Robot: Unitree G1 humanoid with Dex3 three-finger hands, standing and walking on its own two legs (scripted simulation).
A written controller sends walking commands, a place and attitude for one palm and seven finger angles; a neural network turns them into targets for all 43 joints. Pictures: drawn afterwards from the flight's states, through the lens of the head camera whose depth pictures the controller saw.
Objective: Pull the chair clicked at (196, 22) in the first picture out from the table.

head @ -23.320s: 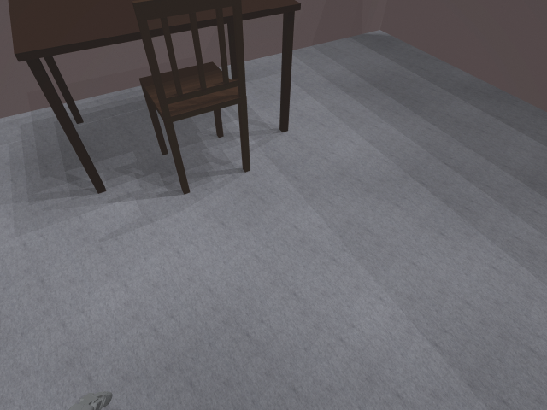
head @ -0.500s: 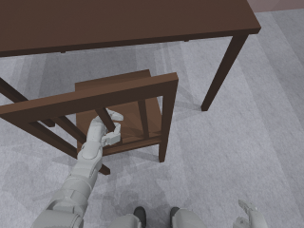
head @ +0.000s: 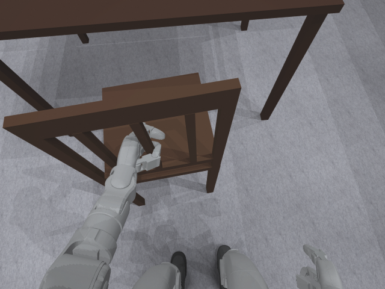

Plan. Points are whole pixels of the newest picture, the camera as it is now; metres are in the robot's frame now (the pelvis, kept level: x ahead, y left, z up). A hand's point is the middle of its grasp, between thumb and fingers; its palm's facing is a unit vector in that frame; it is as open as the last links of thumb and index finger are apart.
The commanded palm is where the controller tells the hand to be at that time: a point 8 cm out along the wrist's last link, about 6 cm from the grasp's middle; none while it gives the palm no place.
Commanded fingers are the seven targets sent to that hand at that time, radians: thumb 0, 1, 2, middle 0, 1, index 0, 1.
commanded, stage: step backward, pulling the chair out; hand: left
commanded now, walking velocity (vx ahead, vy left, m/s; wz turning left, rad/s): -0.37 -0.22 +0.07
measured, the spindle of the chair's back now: (149, 147) +0.41 +0.11 -0.09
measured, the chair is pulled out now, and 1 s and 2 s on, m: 0.19 0.36 0.48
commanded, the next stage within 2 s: none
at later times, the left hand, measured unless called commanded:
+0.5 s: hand (160, 190) +0.30 +0.07 -0.07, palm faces -0.04 -0.98 -0.18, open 5.2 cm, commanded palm +0.27 +0.13 -0.07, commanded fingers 0.00 0.90 0.90 -0.50 -1.45 -0.50 -1.45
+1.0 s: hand (143, 239) +0.20 +0.10 -0.07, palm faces -0.18 -0.97 -0.19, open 5.3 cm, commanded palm +0.19 +0.15 -0.06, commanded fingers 0.00 0.90 0.90 -0.50 -1.45 -0.50 -1.45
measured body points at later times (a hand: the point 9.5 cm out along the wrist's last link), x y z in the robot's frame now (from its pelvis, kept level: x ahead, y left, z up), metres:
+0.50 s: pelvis -0.08 -0.03 +0.00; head +0.08 -0.07 +0.42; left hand +0.30 +0.12 -0.05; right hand +0.05 -0.31 -0.15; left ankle -0.13 +0.14 -0.71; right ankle -0.04 -0.12 -0.74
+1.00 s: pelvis -0.16 +0.03 +0.00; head -0.03 -0.01 +0.43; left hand +0.21 +0.16 -0.05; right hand -0.04 -0.19 -0.16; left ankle -0.18 +0.18 -0.71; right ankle -0.12 -0.07 -0.74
